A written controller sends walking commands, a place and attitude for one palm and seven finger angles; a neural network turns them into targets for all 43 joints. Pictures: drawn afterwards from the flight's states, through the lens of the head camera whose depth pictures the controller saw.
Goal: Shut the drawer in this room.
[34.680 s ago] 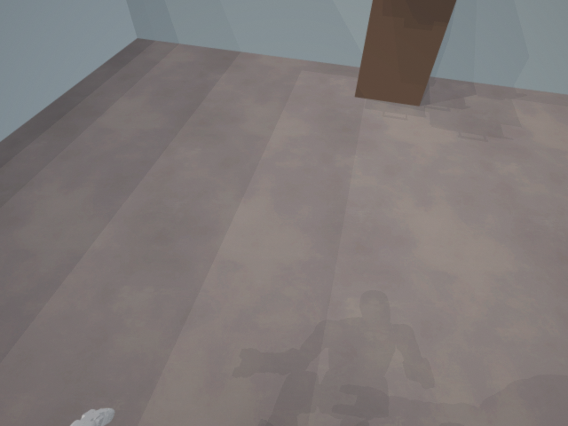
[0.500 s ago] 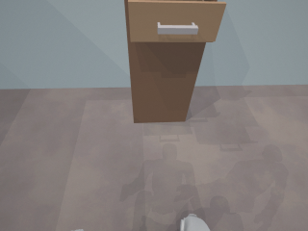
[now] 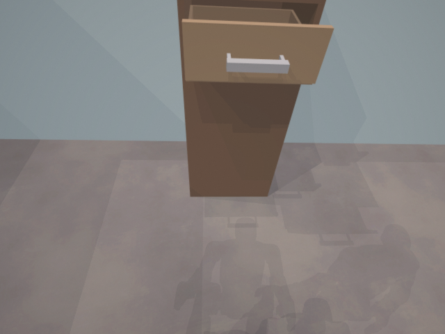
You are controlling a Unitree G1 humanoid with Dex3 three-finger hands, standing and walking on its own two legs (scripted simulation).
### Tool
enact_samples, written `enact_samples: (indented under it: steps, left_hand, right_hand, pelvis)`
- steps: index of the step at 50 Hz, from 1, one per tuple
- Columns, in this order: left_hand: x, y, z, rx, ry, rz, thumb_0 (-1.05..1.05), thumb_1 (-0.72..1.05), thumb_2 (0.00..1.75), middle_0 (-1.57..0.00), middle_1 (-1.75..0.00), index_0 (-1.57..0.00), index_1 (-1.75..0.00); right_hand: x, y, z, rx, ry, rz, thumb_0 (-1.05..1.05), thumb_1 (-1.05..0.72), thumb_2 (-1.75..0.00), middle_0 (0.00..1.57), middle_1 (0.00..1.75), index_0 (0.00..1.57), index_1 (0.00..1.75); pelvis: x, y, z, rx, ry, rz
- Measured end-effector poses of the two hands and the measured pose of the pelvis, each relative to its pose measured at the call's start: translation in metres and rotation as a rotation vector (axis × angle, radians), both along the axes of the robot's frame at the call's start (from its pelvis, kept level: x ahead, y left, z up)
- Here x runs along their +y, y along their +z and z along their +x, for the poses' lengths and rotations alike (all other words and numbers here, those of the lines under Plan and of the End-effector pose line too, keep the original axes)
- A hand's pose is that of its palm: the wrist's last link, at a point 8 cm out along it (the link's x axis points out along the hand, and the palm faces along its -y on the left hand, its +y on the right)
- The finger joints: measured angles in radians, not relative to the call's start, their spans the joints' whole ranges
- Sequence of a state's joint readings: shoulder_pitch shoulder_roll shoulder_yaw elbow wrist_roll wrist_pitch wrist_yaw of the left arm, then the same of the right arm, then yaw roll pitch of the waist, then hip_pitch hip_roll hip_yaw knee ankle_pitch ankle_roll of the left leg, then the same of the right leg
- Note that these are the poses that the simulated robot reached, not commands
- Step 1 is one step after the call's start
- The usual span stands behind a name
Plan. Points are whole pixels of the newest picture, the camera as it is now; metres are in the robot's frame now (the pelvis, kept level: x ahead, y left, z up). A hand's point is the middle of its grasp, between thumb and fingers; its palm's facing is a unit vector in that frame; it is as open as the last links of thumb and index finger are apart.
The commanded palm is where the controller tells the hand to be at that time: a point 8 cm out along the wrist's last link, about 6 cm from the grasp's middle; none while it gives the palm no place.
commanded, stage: stand and wait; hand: left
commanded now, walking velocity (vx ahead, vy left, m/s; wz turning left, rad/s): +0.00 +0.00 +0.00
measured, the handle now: (256, 61) +0.74 -0.03 +0.13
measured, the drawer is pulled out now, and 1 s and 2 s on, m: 0.17 0.17 0.17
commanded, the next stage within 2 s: look at it before walking up in 0.78 s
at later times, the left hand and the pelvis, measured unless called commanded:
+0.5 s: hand out of the picture +0.01 +0.18 -0.17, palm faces +0.04 -0.99 -0.13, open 7.4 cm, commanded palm none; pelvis +0.04 +0.03 +0.01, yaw -1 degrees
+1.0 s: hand out of the picture +0.04 +0.19 -0.17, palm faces +0.03 -0.99 -0.17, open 7.3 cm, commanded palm none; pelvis +0.05 +0.02 +0.01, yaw -1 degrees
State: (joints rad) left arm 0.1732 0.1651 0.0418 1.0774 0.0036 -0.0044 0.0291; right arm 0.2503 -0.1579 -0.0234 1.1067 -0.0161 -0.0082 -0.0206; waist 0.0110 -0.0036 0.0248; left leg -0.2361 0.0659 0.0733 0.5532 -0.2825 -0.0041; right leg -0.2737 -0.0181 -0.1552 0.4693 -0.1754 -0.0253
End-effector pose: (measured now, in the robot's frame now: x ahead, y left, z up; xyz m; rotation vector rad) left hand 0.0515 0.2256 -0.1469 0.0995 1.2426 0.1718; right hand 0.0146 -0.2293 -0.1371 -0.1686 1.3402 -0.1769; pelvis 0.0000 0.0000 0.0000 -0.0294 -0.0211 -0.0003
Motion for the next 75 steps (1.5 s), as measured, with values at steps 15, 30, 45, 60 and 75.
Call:
enact_samples:
  steps: [15, 30, 45, 60, 75]
  left_hand:
    - [0.005, 0.007, -0.077, 0.299, 0.025, -0.037, 0.00, 0.91, 0.90, -0.20, -0.30, -0.19, -0.30]
    - [0.003, 0.002, -0.024, 0.224, -0.019, -0.037, 0.01, 0.91, 0.90, -0.20, -0.30, -0.20, -0.30]
    - [0.014, 0.005, -0.005, 0.183, -0.022, 0.002, 0.01, 0.92, 0.90, -0.20, -0.30, -0.19, -0.30]
    - [-0.004, 0.003, -0.029, 0.220, -0.002, -0.043, 0.00, 0.91, 0.90, -0.20, -0.30, -0.19, -0.30]
    - [-0.007, 0.004, -0.034, 0.221, 0.005, -0.044, 0.00, 0.91, 0.90, -0.20, -0.30, -0.20, -0.30]
  right_hand:
    - [0.029, 0.007, 0.021, 0.048, 0.011, 0.015, 0.02, -0.94, -0.90, 0.20, 0.30, 0.20, 0.30]
    - [0.052, 0.001, 0.011, 0.098, -0.034, 0.052, 0.01, -0.92, -0.90, 0.20, 0.30, 0.20, 0.30]
    - [0.059, -0.001, 0.005, 0.112, -0.056, 0.076, 0.00, -0.91, -0.90, 0.20, 0.30, 0.20, 0.30]
    - [0.048, 0.002, 0.010, 0.099, -0.036, 0.055, 0.01, -0.91, -0.90, 0.20, 0.30, 0.20, 0.30]
    - [0.047, 0.002, 0.006, 0.102, -0.032, 0.062, 0.01, -0.91, -0.90, 0.20, 0.30, 0.20, 0.30]
  pelvis:
    - [0.023, 0.011, 0.032, 0.006, -0.010, 0.025]
    - [0.028, 0.009, 0.049, 0.002, -0.019, 0.026]
    - [0.025, 0.009, 0.053, -0.002, -0.018, 0.025]
    - [0.022, 0.010, 0.048, -0.004, -0.010, 0.025]
    - [0.020, 0.010, 0.045, -0.002, -0.006, 0.025]
